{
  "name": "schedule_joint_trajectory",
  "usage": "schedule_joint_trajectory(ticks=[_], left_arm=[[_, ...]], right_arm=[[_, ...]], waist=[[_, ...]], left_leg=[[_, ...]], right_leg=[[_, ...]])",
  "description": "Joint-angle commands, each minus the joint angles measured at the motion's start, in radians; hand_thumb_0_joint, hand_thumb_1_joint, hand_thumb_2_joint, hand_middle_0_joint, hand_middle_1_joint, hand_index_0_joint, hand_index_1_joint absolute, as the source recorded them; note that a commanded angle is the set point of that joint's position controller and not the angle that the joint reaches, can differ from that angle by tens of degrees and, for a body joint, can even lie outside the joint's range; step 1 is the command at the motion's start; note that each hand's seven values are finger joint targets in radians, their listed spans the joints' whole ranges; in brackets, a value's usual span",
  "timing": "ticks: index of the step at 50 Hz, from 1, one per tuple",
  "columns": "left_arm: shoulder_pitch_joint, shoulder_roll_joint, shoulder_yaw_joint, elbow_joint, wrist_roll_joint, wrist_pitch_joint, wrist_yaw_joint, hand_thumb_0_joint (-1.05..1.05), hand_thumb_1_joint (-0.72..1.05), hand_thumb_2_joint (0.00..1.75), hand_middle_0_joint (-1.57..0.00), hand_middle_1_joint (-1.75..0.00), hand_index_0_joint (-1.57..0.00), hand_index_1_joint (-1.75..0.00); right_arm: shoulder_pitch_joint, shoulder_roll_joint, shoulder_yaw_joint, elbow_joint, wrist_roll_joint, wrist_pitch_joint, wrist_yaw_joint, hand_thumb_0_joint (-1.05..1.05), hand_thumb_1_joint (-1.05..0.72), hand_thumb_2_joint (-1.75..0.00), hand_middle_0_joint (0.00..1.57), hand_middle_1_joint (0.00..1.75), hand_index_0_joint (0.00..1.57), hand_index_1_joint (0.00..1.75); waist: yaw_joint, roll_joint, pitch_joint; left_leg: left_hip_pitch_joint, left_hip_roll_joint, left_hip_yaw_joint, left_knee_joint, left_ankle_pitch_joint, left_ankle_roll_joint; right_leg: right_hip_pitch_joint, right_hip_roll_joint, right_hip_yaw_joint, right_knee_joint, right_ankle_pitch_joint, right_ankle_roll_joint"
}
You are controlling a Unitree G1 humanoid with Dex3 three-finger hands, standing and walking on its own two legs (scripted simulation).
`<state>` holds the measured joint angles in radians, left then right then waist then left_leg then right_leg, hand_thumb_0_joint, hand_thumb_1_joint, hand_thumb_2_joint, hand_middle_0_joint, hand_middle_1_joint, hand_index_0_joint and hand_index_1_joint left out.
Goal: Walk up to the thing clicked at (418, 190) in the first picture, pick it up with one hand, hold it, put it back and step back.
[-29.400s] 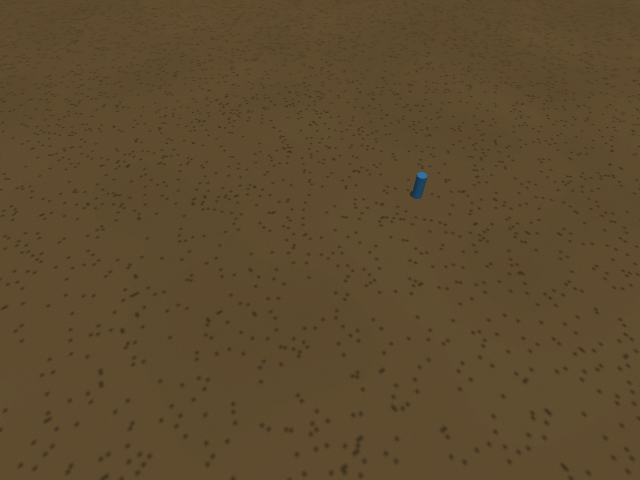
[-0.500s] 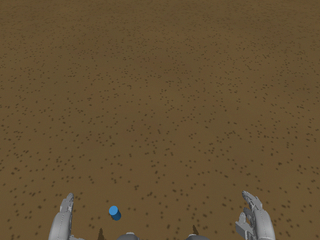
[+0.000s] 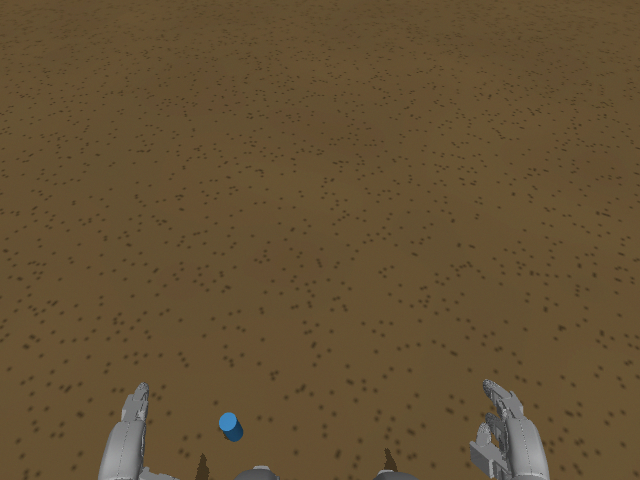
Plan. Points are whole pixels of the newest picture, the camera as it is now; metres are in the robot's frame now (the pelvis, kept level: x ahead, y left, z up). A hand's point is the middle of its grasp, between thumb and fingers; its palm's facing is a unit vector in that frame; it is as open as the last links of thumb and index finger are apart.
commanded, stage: home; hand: left
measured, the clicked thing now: (231, 427) +0.34 +0.23 -0.66
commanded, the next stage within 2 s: stand in 0.46 s
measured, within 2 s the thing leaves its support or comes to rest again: neither
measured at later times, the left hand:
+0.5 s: hand (177, 447) +0.18 +0.18 -0.06, palm faces +0.10 -0.96 -0.28, open 17.5 cm
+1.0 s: hand out of the picture +0.14 +0.22 -0.10, palm faces -0.02 -0.95 -0.32, open 9.5 cm
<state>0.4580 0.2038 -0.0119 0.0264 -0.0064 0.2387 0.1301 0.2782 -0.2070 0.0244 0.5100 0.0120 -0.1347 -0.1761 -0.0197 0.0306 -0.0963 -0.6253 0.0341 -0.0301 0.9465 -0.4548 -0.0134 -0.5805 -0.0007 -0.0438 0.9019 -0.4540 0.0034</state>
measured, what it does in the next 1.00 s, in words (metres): stands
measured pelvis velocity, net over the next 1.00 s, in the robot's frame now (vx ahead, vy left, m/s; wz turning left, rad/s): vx -0.01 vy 0.00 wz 0.01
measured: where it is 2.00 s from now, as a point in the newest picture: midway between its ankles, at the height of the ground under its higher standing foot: outside the picture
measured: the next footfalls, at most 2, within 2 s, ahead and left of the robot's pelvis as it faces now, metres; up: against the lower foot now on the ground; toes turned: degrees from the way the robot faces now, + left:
none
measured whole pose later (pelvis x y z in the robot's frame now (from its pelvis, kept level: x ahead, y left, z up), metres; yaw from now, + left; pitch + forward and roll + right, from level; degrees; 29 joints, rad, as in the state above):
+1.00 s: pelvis -0.01 +0.00 +0.02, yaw +0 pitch +2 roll +0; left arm 0.25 0.30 0.00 0.55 0.06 0.03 0.02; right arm 0.19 -0.27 -0.01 0.77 -0.06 -0.03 -0.03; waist 0.01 -0.03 0.01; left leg -0.45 0.00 -0.01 0.80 -0.39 0.00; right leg -0.43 -0.03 -0.03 0.81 -0.42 0.00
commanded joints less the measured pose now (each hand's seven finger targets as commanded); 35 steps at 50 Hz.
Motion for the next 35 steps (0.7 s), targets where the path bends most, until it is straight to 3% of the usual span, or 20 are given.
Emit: schedule_joint_trajectory(ticks=[1, 7, 8, 14, 18, 23, 28, 30, 31, 35], left_arm=[[0.000, 0.096, 0.055, -0.183, 0.005, -0.044, 0.014, 0.00, -0.57, 0.04, -0.05, -0.05, -0.05, -0.05], [-0.006, 0.098, 0.059, -0.183, 0.005, -0.044, 0.015, 0.00, -0.58, 0.04, -0.05, -0.05, -0.05, -0.05], [-0.008, 0.097, 0.056, -0.198, 0.006, -0.045, 0.014, 0.00, -0.58, 0.04, -0.05, -0.05, -0.05, -0.05], [-0.017, 0.103, 0.064, -0.178, 0.006, -0.037, 0.016, 0.00, -0.55, 0.05, -0.05, -0.05, -0.05, -0.05], [-0.012, 0.081, 0.044, -0.167, 0.005, -0.031, 0.014, 0.00, -0.55, 0.06, -0.05, -0.06, -0.05, -0.06], [-0.020, 0.099, 0.060, -0.196, 0.003, -0.031, 0.016, 0.00, -0.56, 0.05, -0.05, -0.05, -0.05, -0.05], [-0.005, 0.086, 0.046, -0.186, 0.006, -0.029, 0.016, 0.00, -0.55, 0.05, -0.05, -0.05, -0.05, -0.05], [-0.025, 0.101, 0.062, -0.186, 0.004, -0.028, 0.020, 0.00, -0.39, 0.21, -0.20, -0.21, -0.20, -0.21], [-0.033, 0.091, 0.050, -0.183, 0.003, -0.029, 0.017, 0.00, -0.31, 0.29, -0.20, -0.29, -0.20, -0.29], [-0.034, 0.086, 0.046, -0.174, 0.005, -0.029, 0.017, 0.00, 0.01, 0.61, -0.20, -0.30, -0.20, -0.30]], right_arm=[[-0.064, -0.117, -0.046, -0.152, -0.003, -0.053, -0.012, 0.00, -0.90, -0.90, 0.20, 0.30, 0.20, 0.30], [-0.062, -0.120, -0.049, -0.154, -0.003, -0.049, -0.010, 0.00, -0.90, -0.90, 0.20, 0.30, 0.20, 0.30], [-0.061, -0.116, -0.049, -0.152, -0.005, -0.048, -0.012, 0.00, -0.90, -0.90, 0.20, 0.30, 0.20, 0.30], [-0.053, -0.121, -0.054, -0.144, -0.005, -0.046, -0.011, 0.00, -0.90, -0.90, 0.20, 0.30, 0.20, 0.30], [-0.059, -0.121, -0.052, -0.143, -0.006, -0.042, -0.010, 0.00, -0.90, -0.90, 0.20, 0.30, 0.20, 0.30], [-0.065, -0.117, -0.048, -0.155, -0.003, -0.041, -0.009, 0.00, -0.90, -0.90, 0.20, 0.30, 0.20, 0.30], [-0.054, -0.116, -0.049, -0.152, -0.006, -0.040, -0.009, 0.00, -0.90, -0.90, 0.20, 0.30, 0.20, 0.30], [-0.054, -0.120, -0.051, -0.145, -0.005, -0.038, -0.009, 0.00, -0.90, -0.90, 0.20, 0.30, 0.20, 0.30], [-0.062, -0.122, -0.050, -0.155, -0.004, -0.039, -0.008, 0.00, -0.90, -0.90, 0.20, 0.30, 0.20, 0.30], [-0.061, -0.125, -0.053, -0.151, -0.006, -0.041, -0.011, 0.00, -0.90, -0.90, 0.20, 0.30, 0.20, 0.30]], waist=[[-0.002, -0.022, -0.105], [0.002, -0.004, -0.097], [0.000, 0.006, -0.138], [-0.008, -0.015, -0.130], [-0.006, -0.016, -0.099], [-0.001, 0.002, -0.107], [-0.004, 0.013, -0.127], [0.000, 0.013, -0.120], [-0.007, -0.004, -0.093], [-0.005, -0.007, -0.087]], left_leg=[[0.099, -0.025, 0.029, -0.142, 0.196, 0.019], [0.100, -0.023, 0.025, -0.150, 0.206, 0.016], [0.115, -0.024, 0.024, -0.141, 0.239, 0.016], [0.121, -0.022, 0.024, -0.126, 0.303, 0.017], [0.115, -0.019, 0.019, -0.145, 0.267, 0.015], [0.114, -0.024, 0.025, -0.142, 0.260, 0.015], [0.134, -0.017, 0.016, -0.142, 0.321, 0.009], [0.126, -0.019, 0.017, -0.144, 0.297, 0.012], [0.116, -0.019, 0.021, -0.144, 0.268, 0.014], [0.105, -0.021, 0.020, -0.161, 0.197, 0.016]], right_leg=[[0.057, 0.016, -0.009, -0.156, 0.193, -0.005], [0.055, 0.020, -0.015, -0.146, 0.197, -0.009], [0.068, 0.020, -0.013, -0.142, 0.229, -0.009], [0.078, 0.020, -0.016, -0.136, 0.300, -0.003], [0.066, 0.021, -0.022, -0.137, 0.253, -0.008], [0.066, 0.018, -0.018, -0.147, 0.251, -0.006], [0.077, 0.023, -0.027, -0.123, 0.292, -0.012], [0.076, 0.020, -0.023, -0.132, 0.275, -0.011], [0.058, 0.020, -0.019, -0.141, 0.253, -0.007], [0.047, 0.020, -0.021, -0.149, 0.187, -0.010]])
